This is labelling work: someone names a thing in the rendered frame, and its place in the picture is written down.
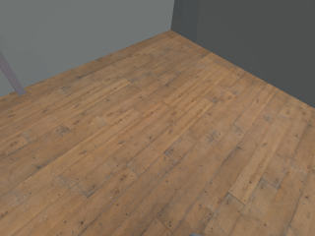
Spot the panel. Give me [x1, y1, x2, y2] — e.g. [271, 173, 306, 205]
[0, 50, 26, 96]

